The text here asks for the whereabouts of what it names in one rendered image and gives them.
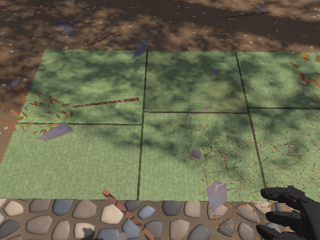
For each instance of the right robot hand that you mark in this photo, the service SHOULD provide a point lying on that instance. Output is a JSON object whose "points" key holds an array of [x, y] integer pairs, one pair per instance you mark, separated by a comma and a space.
{"points": [[306, 224]]}

